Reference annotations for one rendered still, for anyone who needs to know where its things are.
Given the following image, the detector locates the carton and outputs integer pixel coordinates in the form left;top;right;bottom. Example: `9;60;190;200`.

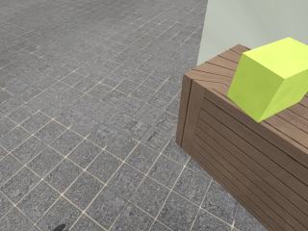
227;38;308;122

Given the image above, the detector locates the pedestal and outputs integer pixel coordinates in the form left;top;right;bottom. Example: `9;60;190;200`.
175;44;308;231

